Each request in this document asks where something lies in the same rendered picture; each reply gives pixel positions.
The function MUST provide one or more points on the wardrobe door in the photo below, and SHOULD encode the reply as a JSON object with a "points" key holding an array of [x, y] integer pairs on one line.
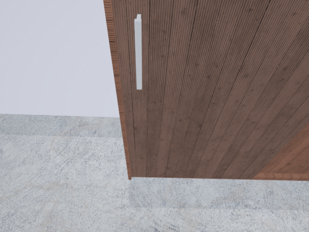
{"points": [[293, 158], [225, 84]]}

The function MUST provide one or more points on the handle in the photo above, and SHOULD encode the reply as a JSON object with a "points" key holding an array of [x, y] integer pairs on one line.
{"points": [[138, 53]]}

